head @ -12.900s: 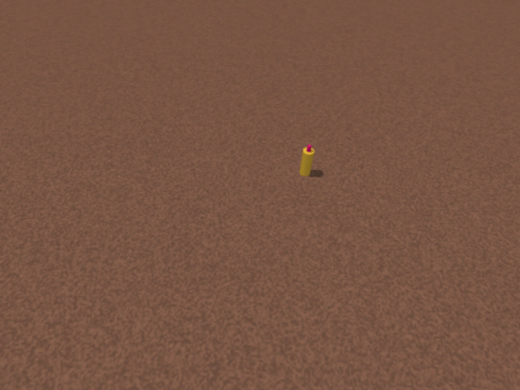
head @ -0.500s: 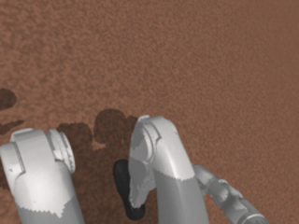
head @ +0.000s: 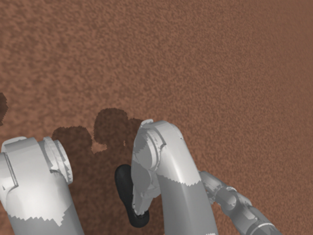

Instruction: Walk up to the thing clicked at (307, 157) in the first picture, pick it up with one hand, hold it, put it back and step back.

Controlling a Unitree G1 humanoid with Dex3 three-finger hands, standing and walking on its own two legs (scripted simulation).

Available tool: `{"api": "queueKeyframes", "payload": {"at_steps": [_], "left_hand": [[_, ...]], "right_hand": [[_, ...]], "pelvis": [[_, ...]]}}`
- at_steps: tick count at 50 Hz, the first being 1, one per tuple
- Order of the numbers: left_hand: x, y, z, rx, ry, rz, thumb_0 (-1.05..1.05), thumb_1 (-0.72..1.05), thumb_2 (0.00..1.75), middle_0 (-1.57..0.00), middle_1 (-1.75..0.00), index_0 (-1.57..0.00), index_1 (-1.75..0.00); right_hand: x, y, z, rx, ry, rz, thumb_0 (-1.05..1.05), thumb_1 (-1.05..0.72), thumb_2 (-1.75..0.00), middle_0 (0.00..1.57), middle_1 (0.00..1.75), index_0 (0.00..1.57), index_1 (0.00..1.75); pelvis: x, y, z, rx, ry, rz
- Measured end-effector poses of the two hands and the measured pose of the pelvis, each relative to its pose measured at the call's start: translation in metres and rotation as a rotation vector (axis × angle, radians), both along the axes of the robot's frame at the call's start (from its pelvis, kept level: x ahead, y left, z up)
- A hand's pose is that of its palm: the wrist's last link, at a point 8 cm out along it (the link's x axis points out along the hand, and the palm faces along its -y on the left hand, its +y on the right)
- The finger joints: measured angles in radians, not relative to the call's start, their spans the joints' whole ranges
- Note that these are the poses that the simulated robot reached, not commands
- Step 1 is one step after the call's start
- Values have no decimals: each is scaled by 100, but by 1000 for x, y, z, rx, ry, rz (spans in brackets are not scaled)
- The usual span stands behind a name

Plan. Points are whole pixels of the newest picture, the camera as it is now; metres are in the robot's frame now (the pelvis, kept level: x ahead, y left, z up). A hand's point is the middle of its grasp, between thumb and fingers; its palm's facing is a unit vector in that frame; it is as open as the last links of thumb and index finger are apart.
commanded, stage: settle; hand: left
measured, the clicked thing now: out of the picture +0.41 +0.32 -0.18
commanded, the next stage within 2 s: none
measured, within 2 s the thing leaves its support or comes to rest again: leaves its support in 0.30 s
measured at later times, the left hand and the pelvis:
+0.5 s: hand out of the picture +0.40 +0.33 -0.13, palm faces +0.46 -0.89 -0.01, open 9.5 cm; pelvis +0.00 +0.00 +0.01, yaw +1 degrees
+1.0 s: hand out of the picture +0.37 +0.34 -0.02, palm faces +0.46 -0.89 -0.03, open 9.5 cm; pelvis +0.01 -0.01 +0.04, yaw +5 degrees
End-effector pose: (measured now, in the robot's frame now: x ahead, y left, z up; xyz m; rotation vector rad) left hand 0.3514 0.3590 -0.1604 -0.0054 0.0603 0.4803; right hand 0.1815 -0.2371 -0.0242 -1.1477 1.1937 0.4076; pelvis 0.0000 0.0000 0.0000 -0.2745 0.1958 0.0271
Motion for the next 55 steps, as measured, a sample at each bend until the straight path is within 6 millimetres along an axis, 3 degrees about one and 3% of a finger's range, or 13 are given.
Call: {"api": "queueKeyframes", "payload": {"at_steps": [12, 18, 26, 44, 55], "left_hand": [[9, -7, -1, -7, -22, -9, -1, -21, 88, -76, -101, -76, -103], [6, -4, 8, 7, -36, -11, -2, -34, 97, -79, -113, -79, -115], [2, 6, 39, 35, -67, -14, -2, -45, 107, -82, -123, -82, -125], [-25, 20, 122, 53, -61, -14, -2, -45, 108, -82, -122, -82, -124], [-27, 19, 160, 47, -41, -9, -2, -45, 108, -82, -121, -83, -124]], "right_hand": [[-4, -2, 0, -10, 15, -20, -1, -88, -90, 21, 30, 21, 30], [0, -2, 0, 1, 6, -29, -1, -89, -90, 21, 30, 21, 30], [9, -2, -1, 49, -34, -60, 0, -89, -90, 21, 30, 21, 30], [24, 5, -11, 221, -90, -253, 0, -89, -90, 21, 30, 21, 30], [36, 2, -17, 299, -119, -353, 0, -89, -90, 21, 30, 21, 30]], "pelvis": [[1, -1, 1, -2, 3, -4], [1, -2, 3, 3, 12, 0], [2, -4, 8, 16, 45, 11], [11, -10, 34, 58, 192, 53], [17, -15, 49, 94, 272, 76]]}}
